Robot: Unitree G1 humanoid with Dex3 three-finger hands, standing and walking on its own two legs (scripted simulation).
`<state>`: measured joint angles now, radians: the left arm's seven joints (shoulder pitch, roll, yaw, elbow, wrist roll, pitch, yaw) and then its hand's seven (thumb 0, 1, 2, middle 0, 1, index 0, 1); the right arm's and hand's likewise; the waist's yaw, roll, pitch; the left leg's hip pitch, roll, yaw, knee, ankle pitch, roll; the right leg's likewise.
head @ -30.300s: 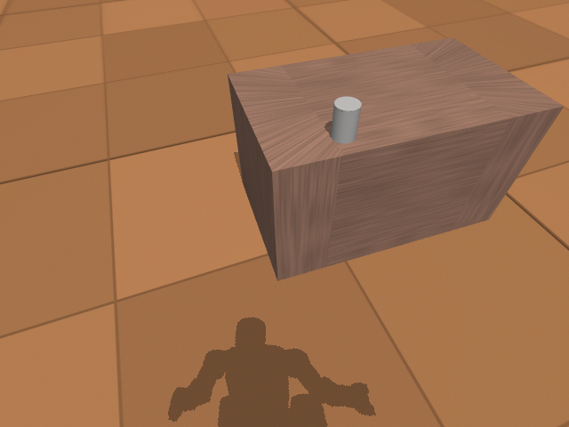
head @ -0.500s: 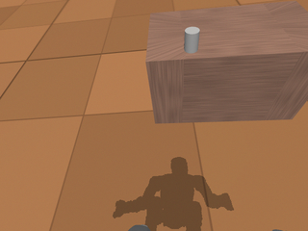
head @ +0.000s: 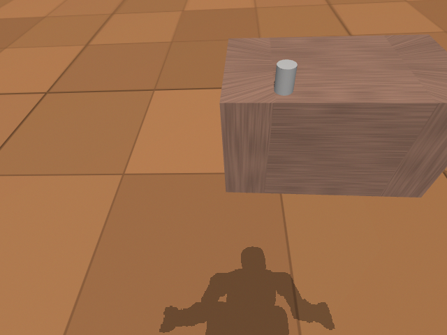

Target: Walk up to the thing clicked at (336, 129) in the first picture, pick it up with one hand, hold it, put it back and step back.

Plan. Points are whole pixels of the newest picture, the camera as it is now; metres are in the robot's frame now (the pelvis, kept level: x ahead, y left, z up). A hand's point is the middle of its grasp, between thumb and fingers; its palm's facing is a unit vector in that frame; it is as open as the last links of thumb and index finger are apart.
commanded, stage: step back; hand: right
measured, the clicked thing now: (285, 77) +1.07 -0.19 -0.11
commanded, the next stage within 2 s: stand in 0.46 s
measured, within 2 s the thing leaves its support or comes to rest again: neither
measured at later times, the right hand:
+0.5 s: hand out of the picture +0.17 -0.20 -0.14, palm faces -0.01 +0.94 -0.33, open 7.4 cm
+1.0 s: hand out of the picture +0.11 -0.22 -0.14, palm faces +0.01 +0.94 -0.33, open 7.4 cm
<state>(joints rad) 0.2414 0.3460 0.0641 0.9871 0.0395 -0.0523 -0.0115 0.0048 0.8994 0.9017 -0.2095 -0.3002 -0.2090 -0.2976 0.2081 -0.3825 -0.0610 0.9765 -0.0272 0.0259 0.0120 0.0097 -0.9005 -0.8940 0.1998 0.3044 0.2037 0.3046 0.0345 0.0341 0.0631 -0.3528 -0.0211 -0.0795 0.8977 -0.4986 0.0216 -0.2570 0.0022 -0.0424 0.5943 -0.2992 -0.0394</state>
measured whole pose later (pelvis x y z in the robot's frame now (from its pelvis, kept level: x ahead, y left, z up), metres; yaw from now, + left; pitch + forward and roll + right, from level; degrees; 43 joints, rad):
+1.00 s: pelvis +0.03 +0.04 +0.02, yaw +0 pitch -3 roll +0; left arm 0.11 0.35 0.01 1.16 0.01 -0.02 -0.02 0.00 0.90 0.90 -0.21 -0.30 -0.21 -0.30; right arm 0.09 -0.35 -0.02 1.14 -0.01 0.00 0.02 0.01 -0.90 -0.89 0.20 0.30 0.20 0.30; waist -0.01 0.00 0.07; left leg -0.17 0.03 0.02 0.36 -0.14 -0.02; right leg -0.09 -0.04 0.00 0.35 -0.21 0.03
